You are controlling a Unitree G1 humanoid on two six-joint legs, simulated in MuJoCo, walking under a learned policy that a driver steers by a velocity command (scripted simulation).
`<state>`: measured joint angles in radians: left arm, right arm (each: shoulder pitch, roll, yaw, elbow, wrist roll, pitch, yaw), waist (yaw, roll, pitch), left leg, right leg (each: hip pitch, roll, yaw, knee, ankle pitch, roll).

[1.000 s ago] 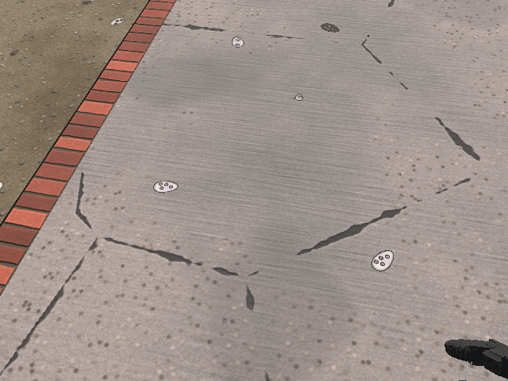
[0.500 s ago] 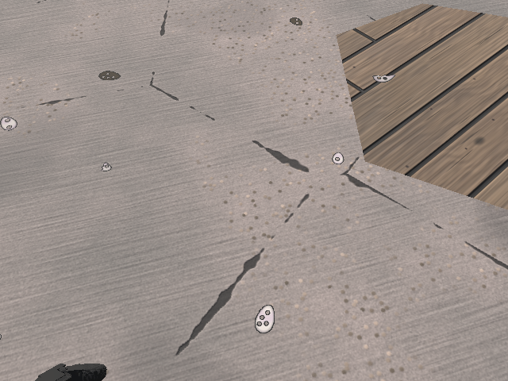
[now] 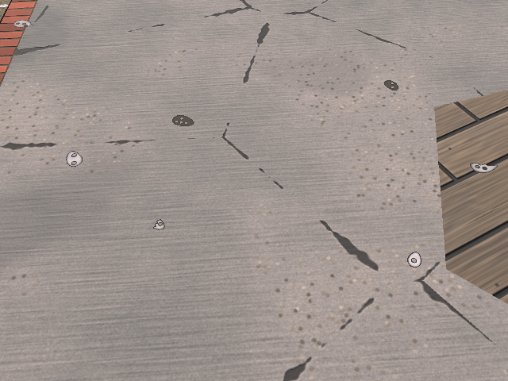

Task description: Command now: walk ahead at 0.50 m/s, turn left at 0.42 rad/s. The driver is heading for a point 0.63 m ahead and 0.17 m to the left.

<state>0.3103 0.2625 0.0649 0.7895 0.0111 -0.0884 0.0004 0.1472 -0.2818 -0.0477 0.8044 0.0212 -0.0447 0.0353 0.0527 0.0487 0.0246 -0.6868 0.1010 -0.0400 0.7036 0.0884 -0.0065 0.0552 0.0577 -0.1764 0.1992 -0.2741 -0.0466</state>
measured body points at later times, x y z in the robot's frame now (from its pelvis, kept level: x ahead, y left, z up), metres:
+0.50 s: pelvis +0.30 +0.05 +0.00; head +0.33 +0.07 +0.45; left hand +0.44 +0.35 -0.08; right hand +0.44 -0.21 -0.10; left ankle +0.22 +0.12 -0.74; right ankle +0.52 -0.07 -0.69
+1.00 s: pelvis +0.53 +0.10 +0.00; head +0.57 +0.12 +0.45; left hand +0.44 +0.37 -0.13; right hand +0.83 -0.01 -0.09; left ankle +0.57 +0.26 -0.72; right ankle +0.54 -0.03 -0.74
